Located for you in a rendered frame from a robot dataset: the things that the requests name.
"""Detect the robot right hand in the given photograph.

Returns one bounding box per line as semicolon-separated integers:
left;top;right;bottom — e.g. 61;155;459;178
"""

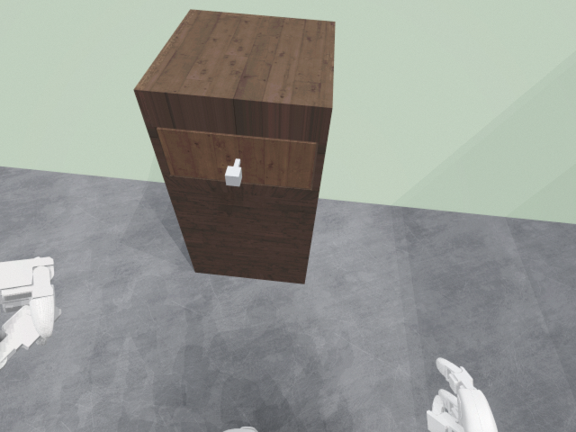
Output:
427;357;498;432

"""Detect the handle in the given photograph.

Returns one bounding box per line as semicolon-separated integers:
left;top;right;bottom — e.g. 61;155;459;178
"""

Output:
225;158;242;186

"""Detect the drawer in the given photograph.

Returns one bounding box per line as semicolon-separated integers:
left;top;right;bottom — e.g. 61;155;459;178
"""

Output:
157;127;317;189

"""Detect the robot left hand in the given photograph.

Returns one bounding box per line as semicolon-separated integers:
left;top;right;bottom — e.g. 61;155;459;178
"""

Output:
0;256;61;371

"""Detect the cabinet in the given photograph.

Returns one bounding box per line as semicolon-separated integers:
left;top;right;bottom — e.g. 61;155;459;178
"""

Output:
133;9;336;284

